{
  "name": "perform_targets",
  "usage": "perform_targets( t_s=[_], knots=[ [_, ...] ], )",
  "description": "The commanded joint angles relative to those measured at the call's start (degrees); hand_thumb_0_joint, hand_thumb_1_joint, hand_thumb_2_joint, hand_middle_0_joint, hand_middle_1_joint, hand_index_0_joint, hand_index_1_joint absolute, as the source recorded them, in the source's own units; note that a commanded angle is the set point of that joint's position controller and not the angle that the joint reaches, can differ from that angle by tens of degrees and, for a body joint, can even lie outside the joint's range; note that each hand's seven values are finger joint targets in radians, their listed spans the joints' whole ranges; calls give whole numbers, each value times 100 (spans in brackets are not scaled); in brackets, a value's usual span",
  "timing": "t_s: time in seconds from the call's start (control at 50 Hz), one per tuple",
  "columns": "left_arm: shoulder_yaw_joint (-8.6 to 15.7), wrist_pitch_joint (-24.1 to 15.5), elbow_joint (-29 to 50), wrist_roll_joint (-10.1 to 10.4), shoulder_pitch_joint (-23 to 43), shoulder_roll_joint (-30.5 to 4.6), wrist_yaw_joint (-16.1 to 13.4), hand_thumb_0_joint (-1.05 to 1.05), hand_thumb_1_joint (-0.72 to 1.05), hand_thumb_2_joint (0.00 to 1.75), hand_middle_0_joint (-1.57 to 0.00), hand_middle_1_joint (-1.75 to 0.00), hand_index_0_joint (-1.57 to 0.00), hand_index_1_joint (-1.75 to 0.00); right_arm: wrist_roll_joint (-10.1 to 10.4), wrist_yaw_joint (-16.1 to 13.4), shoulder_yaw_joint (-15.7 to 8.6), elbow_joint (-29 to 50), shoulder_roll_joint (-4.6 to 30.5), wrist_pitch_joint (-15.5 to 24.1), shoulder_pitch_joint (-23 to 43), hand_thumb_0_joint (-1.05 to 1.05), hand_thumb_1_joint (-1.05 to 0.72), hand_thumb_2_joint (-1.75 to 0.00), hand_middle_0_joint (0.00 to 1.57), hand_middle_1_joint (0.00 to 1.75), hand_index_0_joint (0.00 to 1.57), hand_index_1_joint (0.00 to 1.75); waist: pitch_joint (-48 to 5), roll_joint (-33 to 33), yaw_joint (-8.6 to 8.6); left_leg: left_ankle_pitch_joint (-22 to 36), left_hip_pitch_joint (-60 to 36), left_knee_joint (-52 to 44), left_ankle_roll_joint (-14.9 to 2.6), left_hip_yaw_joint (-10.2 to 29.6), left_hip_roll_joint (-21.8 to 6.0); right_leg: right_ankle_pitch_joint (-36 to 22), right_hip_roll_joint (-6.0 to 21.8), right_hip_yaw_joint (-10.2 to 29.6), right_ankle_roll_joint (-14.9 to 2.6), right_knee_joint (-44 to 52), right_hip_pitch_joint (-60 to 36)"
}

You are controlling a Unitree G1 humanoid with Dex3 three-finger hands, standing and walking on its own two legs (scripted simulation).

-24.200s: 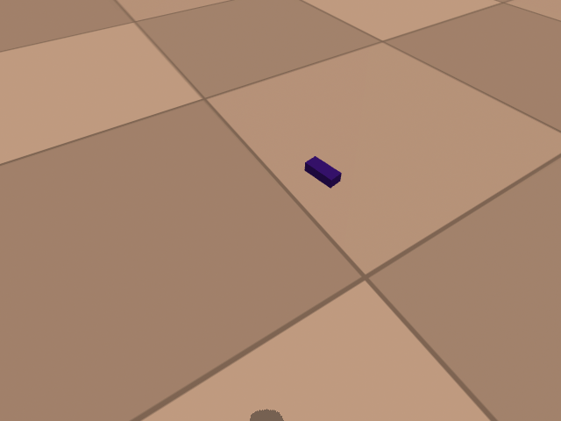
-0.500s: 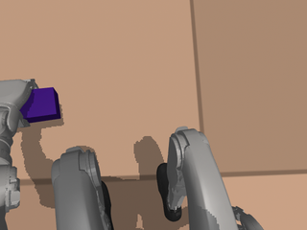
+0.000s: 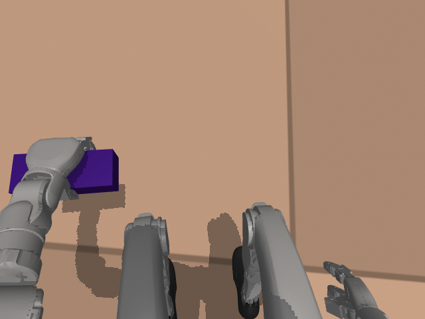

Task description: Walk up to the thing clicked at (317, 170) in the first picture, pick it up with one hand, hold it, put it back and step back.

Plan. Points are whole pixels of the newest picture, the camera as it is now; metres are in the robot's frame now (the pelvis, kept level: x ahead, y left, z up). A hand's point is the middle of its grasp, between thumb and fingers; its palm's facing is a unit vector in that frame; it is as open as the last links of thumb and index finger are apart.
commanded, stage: lift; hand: left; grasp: from above
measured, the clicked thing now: (69, 173) +0.41 +0.29 -0.13
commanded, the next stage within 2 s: hold in 1.00 s
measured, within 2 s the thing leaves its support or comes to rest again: neither
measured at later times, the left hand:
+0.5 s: hand (7, 164) +0.35 +0.26 +0.10, palm faces -0.47 -0.07 -0.88, open 10.7 cm
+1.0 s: hand out of the picture +0.37 +0.23 +0.19, palm faces -0.47 -0.07 -0.88, open 10.7 cm
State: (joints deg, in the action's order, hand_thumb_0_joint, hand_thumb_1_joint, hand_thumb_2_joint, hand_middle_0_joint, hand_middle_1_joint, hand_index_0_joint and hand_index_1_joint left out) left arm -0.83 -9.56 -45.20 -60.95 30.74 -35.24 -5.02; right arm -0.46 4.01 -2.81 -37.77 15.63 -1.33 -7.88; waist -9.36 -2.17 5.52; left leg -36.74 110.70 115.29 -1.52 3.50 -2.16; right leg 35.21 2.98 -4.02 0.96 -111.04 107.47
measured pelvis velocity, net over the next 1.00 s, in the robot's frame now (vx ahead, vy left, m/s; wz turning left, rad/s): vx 0.07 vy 0.00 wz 0.04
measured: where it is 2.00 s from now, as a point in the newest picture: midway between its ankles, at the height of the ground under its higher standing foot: (206, 301)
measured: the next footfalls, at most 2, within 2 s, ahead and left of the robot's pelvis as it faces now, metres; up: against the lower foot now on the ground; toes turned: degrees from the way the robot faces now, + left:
none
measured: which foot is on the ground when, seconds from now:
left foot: down 0.00-1.00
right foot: down 0.00-1.00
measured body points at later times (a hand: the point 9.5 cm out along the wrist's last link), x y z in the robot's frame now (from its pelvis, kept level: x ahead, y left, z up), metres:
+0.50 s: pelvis +0.03 +0.00 +0.19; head +0.12 +0.02 +0.63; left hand +0.37 +0.26 +0.15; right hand +0.15 -0.26 +0.07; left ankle +0.09 +0.11 -0.42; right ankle +0.10 -0.13 -0.42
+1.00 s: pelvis +0.07 +0.00 +0.28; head +0.13 +0.00 +0.72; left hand +0.39 +0.24 +0.24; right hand +0.16 -0.27 +0.15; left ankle +0.09 +0.11 -0.42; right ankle +0.10 -0.13 -0.42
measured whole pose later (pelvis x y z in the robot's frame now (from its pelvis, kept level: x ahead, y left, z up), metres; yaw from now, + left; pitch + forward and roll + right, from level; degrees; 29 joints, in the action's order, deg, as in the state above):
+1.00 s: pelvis +0.07 +0.00 +0.28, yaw +2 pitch +10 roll -1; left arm -10.5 -2.5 -47.4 -58.2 18.1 -23.5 -7.6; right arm 2.8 -2.6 -2.6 -42.3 13.7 -1.0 -14.6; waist -4.0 -1.3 3.3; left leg -22.0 37.9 49.4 -0.4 -2.0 -2.3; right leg 20.3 1.5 -1.5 1.0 -47.4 37.5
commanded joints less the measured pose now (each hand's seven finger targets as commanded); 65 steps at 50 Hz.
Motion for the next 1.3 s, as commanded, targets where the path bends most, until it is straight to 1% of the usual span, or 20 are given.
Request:
perform_targets(
  t_s=[0.0,0.06,0.08,0.14,0.16,0.18,0.24,0.26,0.34,0.38,0.42,0.6,0.66,0.8,0.88,0.9,0.98,1.04,1.06,1.28],
  knots=[
    [385,179,1534,248,1497,-1344,-107,0,51,92,-89,-81,-90,-80,71,-237,-381,379,1090,100,-762,0,-91,-90,20,30,20,30,-3571,-893,40,560,-3484,-2289,23,64,168,-712,-347,26,-243,1833,-2304],
    [397,284,1735,377,1119,-1363,-43,0,51,92,-90,-79,-89,-79,118,-361,-335,417,996,101,-651,0,-91,-90,20,30,20,30,-3449,-659,-53,521,-3785,-2682,-5,-48,185,-642,-364,115,-222,2421,-2953],
    [253,298,1893,377,1013,-1195,-5,0,52,93,-91,-79,-91,-80,135,-393,-328,433,962,109,-661,0,-91,-90,20,30,20,30,-3403,-710,-13,633,-3904,-2788,-1,-103,192,-734,-358,144,-219,2574,-3126],
    [325,383,1919,432,699,-1207,3,0,52,90,-90,-78,-90,-78,196,-508,-258,439,888,132,-519,0,-91,-90,20,30,20,30,-3029,-602,-87,309,-4205,-3383,1,-38,180,-474,-380,174,-208,3018,-3547],
    [237,386,2027,422,745,-1115,6,0,53,89,-91,-77,-91,-77,209,-548,-248,407,869,150,-507,0,-91,-90,20,30,20,30,-2989,-631,-92,319,-4436,-3558,16,-24,166,-512,-381,178,-214,3139,-3646],
    [315,402,1997,421,832,-1193,-16,0,54,89,-92,-76,-92,-76,223,-589,-227,376,876,167,-469,0,-90,-90,20,30,20,30,-2864,-677,-97,170,-4580,-3781,27,59,128,-420,-387,171,-208,3238,-3685],
    [75,435,1788,376,719,-869,-73,0,55,87,-92,-74,-92,-74,255,-686,-178,278,818,232,-447,0,-90,-90,20,30,20,30,-2361,-653,-36,43,-4974,-4301,61,154,93,-359,-415,170,-206,3638,-3894],
    [134,449,1611,367,568,-920,-103,0,54,87,-91,-76,-91,-76,263,-710,-165,260,800,258,-425,0,-90,-90,20,30,20,30,-2311,-528,-83,127,-5062,-4391,60,140,109,-390,-421,189,-215,3778,-4101],
    [-190,460,1415,412,244,-461,-118,0,56,89,-93,-78,-93,-78,293,-760,-152,218,723,352,-458,0,-90,-90,20,30,20,30,-1976,-363,-65,485,-5528,-4857,71,48,108,-596,-428,254,-225,4408,-4647],
    [-144,444,1375,367,207,-550,-155,0,55,90,-91,-80,-91,-79,298,-777,-168,207,724,388,-482,0,-90,-90,20,30,20,30,-1941,-371,-136,543,-5777,-5118,78,27,116,-652,-443,280,-227,4689,-4963],
    [-322,401,1413,358,415,-337,-199,0,55,89,-92,-76,-92,-76,297,-780,-162,172,708,426,-494,0,-90,-90,20,30,20,30,-1805,-433,-91,525,-6068,-5405,102,68,84,-693,-451,283,-223,4901,-5093],
    [-303,546,943,191,635,-299,-622,0,52,92,-89,-80,-89,-80,275,-765,-198,17,701,430,-704,0,-90,-90,20,30,20,30,-1703,-375,-185,1586,-7238,-6229,166,-100,130,-1479,-473,290,-227,5791,-6255],
    [-440,638,723,217,486,-81,-637,0,54,94,-92,-77,-91,-78,270,-741,-210,16,695,410,-712,0,-90,-90,20,30,20,30,-1555,-405,-212,1930,-7593,-6515,195,-111,114,-1740,-485,263,-232,6036,-6511],
    [-453,756,590,319,369,-69,-547,0,54,93,-94,-73,-92,-75,281,-718,-228,88,694,301,-756,0,-90,-90,20,30,20,30,-1321,42,-243,2263,-7916,-6918,106,-316,249,-2116,-415,408,-170,6755,-7388],
    [-508,719,692,326,232,14,-478,0,51,94,-92,-72,-90,-74,297,-727,-233,120,671,255,-757,0,-90,-90,20,30,20,30,-1248,11,-261,2461,-8292,-7198,121,-348,253,-2288,-410,394,-163,7041,-7657],
    [-489,693,854,322,510,-58,-466,0,53,95,-93,-74,-91,-75,303,-732,-235,101,674,250,-779,0,-90,-90,20,30,20,30,-1236,-64,-211,2503,-8338,-7250,124,-350,247,-2337,-418,418,-168,7081,-7658],
    [-468,649,943,301,507,-120,-456,0,54,96,-93,-76,-92,-77,319,-742,-256,143,682,206,-712,0,-89,-90,20,30,20,30,-1304,-66,-322,2629,-8679,-7493,129,-398,267,-2434,-404,438,-163,7333,-7961],
    [-572,655,906,327,511,32,-434,0,54,97,-93,-76,-92,-77,324,-745,-250,81,661,197,-694,0,-89,-90,20,30,20,30,-1133,-89,-241,2780,-8829,-7630,143,-399,246,-2560,-424,410,-168,7430,-8001],
    [-489,638,987,351,534,-86,-437,0,57,98,-94,-77,-93,-77,329,-749,-280,99,706,193,-698,0,-89,-90,20,30,20,30,-1224,-70,-295,2855,-8961,-7692,152,-398,235,-2593,-433,385,-177,7461,-8106],
    [-620,573,1013,329,400,27,-72,0,56,93,-91,-77,-92,-76,359,-756,-291,165,696,60,-637,0,-89,-89,20,30,20,30,-1037,48,-339,3643,-9306,-7974,141,-472,238,-3304,-475,384,-174,7671,-8544]
  ],
)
